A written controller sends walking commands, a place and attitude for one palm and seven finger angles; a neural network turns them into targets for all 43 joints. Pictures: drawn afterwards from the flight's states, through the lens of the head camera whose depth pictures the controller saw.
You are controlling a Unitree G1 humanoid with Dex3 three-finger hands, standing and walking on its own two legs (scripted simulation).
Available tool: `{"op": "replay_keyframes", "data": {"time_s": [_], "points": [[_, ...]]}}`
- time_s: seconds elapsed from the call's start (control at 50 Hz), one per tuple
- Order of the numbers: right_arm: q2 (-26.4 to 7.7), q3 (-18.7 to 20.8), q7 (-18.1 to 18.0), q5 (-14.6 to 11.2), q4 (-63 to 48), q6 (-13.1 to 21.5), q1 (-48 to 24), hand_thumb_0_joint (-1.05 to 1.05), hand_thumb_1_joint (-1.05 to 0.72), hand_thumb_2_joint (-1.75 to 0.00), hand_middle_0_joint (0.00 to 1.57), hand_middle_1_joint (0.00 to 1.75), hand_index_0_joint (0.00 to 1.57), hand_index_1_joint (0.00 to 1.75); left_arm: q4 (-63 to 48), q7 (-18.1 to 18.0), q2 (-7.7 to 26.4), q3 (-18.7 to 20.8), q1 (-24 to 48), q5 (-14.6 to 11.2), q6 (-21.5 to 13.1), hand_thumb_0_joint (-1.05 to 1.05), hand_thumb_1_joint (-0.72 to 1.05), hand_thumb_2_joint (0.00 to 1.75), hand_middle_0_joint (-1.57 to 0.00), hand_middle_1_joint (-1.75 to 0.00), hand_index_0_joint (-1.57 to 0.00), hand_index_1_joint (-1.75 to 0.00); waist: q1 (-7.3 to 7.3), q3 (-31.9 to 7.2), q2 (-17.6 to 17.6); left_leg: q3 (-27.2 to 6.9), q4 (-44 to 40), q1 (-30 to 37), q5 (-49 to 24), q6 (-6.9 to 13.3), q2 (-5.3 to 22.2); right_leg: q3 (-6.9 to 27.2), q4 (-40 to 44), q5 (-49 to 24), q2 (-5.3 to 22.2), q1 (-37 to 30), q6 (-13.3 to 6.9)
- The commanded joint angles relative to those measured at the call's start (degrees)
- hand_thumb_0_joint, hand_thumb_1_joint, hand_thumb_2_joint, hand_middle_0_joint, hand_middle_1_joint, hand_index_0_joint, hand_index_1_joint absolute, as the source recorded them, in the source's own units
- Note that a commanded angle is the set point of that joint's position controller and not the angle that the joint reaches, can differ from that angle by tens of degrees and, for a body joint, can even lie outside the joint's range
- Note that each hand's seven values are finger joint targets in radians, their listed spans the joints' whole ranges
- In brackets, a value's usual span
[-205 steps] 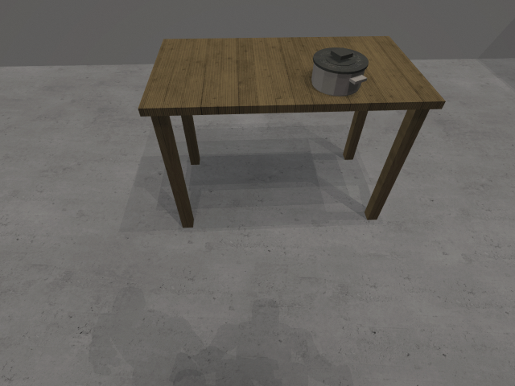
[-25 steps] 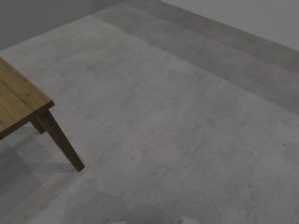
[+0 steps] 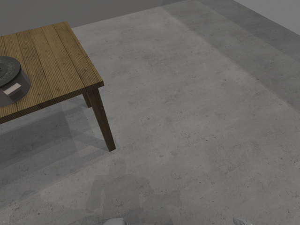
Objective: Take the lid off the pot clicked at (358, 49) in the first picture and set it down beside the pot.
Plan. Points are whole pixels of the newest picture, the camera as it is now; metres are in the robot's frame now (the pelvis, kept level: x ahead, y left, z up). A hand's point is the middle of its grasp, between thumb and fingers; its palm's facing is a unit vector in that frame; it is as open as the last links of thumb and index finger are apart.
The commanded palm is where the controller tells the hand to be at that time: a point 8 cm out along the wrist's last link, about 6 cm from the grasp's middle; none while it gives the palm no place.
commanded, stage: turn to face it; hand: left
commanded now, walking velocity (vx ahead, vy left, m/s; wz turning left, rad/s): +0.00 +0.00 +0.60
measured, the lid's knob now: out of the picture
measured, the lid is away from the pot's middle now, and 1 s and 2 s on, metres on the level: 0.00 0.00 0.00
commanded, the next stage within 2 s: take the last steps up to it in 0.82 s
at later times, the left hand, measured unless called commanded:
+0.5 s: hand out of the picture +0.07 +0.21 -0.13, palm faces +0.30 -0.90 -0.32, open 7.4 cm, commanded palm none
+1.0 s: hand out of the picture -0.07 +0.21 -0.17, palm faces +0.53 -0.81 -0.25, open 7.4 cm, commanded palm none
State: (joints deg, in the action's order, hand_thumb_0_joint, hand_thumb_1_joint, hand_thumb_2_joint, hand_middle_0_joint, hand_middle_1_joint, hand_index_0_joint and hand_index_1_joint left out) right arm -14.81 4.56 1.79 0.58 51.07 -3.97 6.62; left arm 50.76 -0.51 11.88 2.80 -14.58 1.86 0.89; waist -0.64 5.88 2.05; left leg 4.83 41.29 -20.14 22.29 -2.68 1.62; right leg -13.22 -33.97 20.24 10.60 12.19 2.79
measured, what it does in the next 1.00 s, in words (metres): steps on the spot, turning left: left foot, then right foot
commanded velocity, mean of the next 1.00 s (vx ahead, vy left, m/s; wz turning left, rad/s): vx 0.03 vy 0.01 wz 0.42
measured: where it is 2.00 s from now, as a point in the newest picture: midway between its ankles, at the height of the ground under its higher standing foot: (113, 219)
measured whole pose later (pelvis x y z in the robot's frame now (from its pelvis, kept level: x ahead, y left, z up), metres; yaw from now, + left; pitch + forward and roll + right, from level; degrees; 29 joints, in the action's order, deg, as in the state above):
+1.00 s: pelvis +0.01 +0.01 +0.01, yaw +29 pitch +0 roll +0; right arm -11.1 1.5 -0.4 0.9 53.4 -1.6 7.7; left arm 56.1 -0.5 14.5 4.0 -14.7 0.9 3.0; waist -1.7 4.4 2.1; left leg 0.9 28.4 -12.3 16.0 1.4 -0.7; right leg -3.0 -57.7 25.9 5.1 24.5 3.3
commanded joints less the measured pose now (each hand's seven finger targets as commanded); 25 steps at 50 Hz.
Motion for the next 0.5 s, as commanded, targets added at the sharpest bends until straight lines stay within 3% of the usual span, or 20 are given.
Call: {"op": "replay_keyframes", "data": {"time_s": [0.0,0.02,0.04,0.06,0.1,0.14,0.24,0.28,0.3,0.34,0.36,0.38,0.4,0.42,0.44,0.48], "points": [[-13.9,3.12,-0.56,0.75,-4.14,3.5,8.26,0.0,-0.9,-0.9,0.2,0.3,0.2,0.3,-5.22,-0.2,9.69,3.48,-1.57,-1.49,-0.21,0.0,0.9,0.9,-0.2,-0.3,-0.2,-0.3,4.41,-15.26,-14.73,-20.27,-18.91,26.72,-35.48,9.04,15.66,1.16,-20.99,-3.37,0.57,16.14,2.07],[-17.28,3.82,-0.86,-0.03,-2.76,3.09,12.61,0.0,-0.9,-0.9,0.2,0.3,0.2,0.3,-7.69,-0.29,7.71,2.23,2.67,-1.02,-0.06,0.0,0.9,0.9,-0.2,-0.3,-0.2,-0.3,6.43,-14.93,-19.66,-27.28,-18.36,26.43,-53.26,16.24,23.65,6.26,-29.38,19.21,-2.78,23.68,3.21],[-15.28,3.49,-1.47,0.04,-1.51,3.27,13.61,0.0,-0.9,-0.9,0.2,0.3,0.2,0.3,-7.66,-0.89,8.25,2.45,6.21,-0.8,0.49,0.0,0.9,0.9,-0.2,-0.3,-0.2,-0.3,7.08,-14.59,-15.49,-25.73,-17.79,23.14,-47.2,16.46,21.31,11.07,-32.97,16.8,-2.57,24.17,2.5],[-14.23,3.17,-2.11,0.36,-2.38,3.27,9.96,0.0,-0.9,-0.9,0.2,0.3,0.2,0.3,-6.94,-0.82,7.67,2.69,6.97,-1.15,0.43,0.0,0.9,0.9,-0.2,-0.3,-0.2,-0.3,5.58,-11.78,-15.97,-23.82,-18.12,19.14,-41.57,15.41,18.21,12.35,-34.07,12.95,-2.64,24.93,2.48],[-10.48,1.92,-2.29,0.52,-4.04,3.41,3.06,0.0,-0.9,-0.9,0.2,0.3,0.2,0.3,-4.7,-0.14,7.97,2.88,4.7,-1.02,0.48,0.0,0.9,0.9,-0.2,-0.3,-0.2,-0.3,2.21,-8.82,-12.08,-17.71,-18.89,13.0,-36.05,12.08,12.54,12.75,-32.77,5.38,-3.08,21.39,2.67],[-10.12,1.74,-2.18,0.46,-4.24,3.55,2.04,0.0,-0.9,-0.9,0.2,0.3,0.2,0.3,-3.83,0.02,7.52,2.79,2.71,-1.06,0.71,0.0,0.9,0.9,-0.2,-0.3,-0.2,-0.3,1.26,-9.28,-11.64,-15.7,-19.35,12.46,-35.36,11.33,10.44,12.2,-28.87,3.06,-4.31,19.03,3.02],[-10.51,2.17,-1.96,0.67,-3.69,2.96,3.2,0.0,-0.9,-0.9,0.2,0.3,0.2,0.3,-5.2,-0.31,7.32,2.51,4.92,-1.26,0.97,0.0,0.9,0.9,-0.2,-0.3,-0.2,-0.3,2.04,-7.75,-10.57,-20.88,-20.91,9.4,-25.05,12.53,10.51,12.49,-19.22,3.39,-6.59,15.41,2.72],[-10.72,2.42,-1.89,0.78,-4.01,2.66,2.63,0.0,-0.9,-0.9,0.2,0.3,0.2,0.3,-5.7,-0.39,7.26,2.42,4.54,-1.34,0.68,0.0,0.9,0.9,-0.2,-0.3,-0.2,-0.3,1.67,-8.11,-10.78,-22.62,-19.85,7.59,-24.65,12.37,9.98,12.17,-13.42,3.67,-7.99,11.35,2.25],[-10.78,2.52,-1.87,0.85,-4.03,2.56,2.34,0.0,-0.9,-0.9,0.2,0.3,0.2,0.3,-5.82,-0.46,6.93,2.31,3.84,-1.44,0.48,0.0,0.9,0.9,-0.2,-0.3,-0.2,-0.3,1.44,-8.51,-11.13,-23.63,-18.83,6.84,-25.94,12.19,9.63,11.77,-10.21,3.58,-8.87,8.85,1.98],[-10.35,2.58,-1.88,0.5,-4.59,2.38,0.81,0.0,-0.9,-0.9,0.2,0.3,0.2,0.3,-5.17,-0.66,7.26,2.41,0.08,-1.64,-0.18,0.0,0.9,0.9,-0.2,-0.3,-0.2,-0.3,-0.62,-9.59,-10.36,-23.92,-14.54,3.27,-26.85,10.64,8.0,11.21,0.12,-3.19,-9.91,0.62,1.59],[-8.85,2.44,-1.73,0.08,-4.82,2.43,0.65,0.0,-0.9,-0.9,0.2,0.3,0.2,0.3,-4.85,-0.92,8.71,2.72,-2.45,-1.49,-0.83,0.0,0.9,0.9,-0.2,-0.3,-0.2,-0.3,-2.03,-10.48,-6.67,-22.42,-10.15,-0.73,-22.21,8.11,5.2,12.64,9.82,-8.42,-7.88,-6.45,1.3],[-4.93,1.83,-1.3,-0.56,-5.36,2.49,2.21,0.0,-0.9,-0.9,0.2,0.3,0.2,0.3,-5.16,-1.4,14.2,3.73,-3.69,-0.54,-1.57,0.0,0.9,0.9,-0.2,-0.3,-0.2,-0.3,-2.36,-11.5,8.18,-15.06,1.33,-10.97,-6.11,3.5,-1.91,25.97,17.85,-9.01,5.15,-14.63,-2.49],[-4.03,1.78,-1.38,-0.08,-6.69,2.52,2.44,0.0,-0.9,-0.9,0.2,0.3,0.2,0.3,-6.0,-1.38,17.6,4.03,-3.18,-0.38,-1.29,0.0,0.9,0.9,-0.2,-0.3,-0.2,-0.3,-2.27,-10.05,15.81,-8.31,14.91,-15.24,12.77,0.73,-6.18,35.94,19.49,-12.39,17.7,-10.26,-9.62],[-6.55,2.32,-1.33,0.61,-5.9,1.87,1.49,0.0,-0.9,-0.9,0.2,0.3,0.2,0.3,-6.1,-1.71,15.23,3.97,-1.58,-0.77,-1.43,0.0,0.9,0.9,-0.2,-0.3,-0.2,-0.3,-2.02,-8.61,14.09,-11.76,23.36,-13.7,11.46,1.56,-2.9,34.08,19.77,-10.01,16.62,-3.72,-11.37],[-6.02,2.39,-1.03,0.59,-4.93,1.53,1.77,0.0,-0.9,-0.9,0.2,0.3,0.2,0.3,-6.76,-1.71,13.49,3.55,1.85,-0.78,-1.3,0.0,0.9,0.9,-0.2,-0.3,-0.2,-0.3,-0.11,-5.98,10.69,-10.9,28.39,-13.97,7.78,1.25,-1.91,30.45,19.39,-8.34,13.74,-0.92,-11.32],[-4.89,2.03,-0.27,0.68,-3.0,1.17,4.01,0.0,-0.9,-0.9,0.2,0.3,0.2,0.3,-7.5,-1.7,9.91,2.47,6.26,-0.65,-1.41,0.0,0.9,0.9,-0.2,-0.3,-0.2,-0.3,2.37,-4.34,6.46,-8.47,30.5,-12.41,1.76,0.22,-0.29,20.01,16.85,-13.91,8.84,1.05,-10.17]]}}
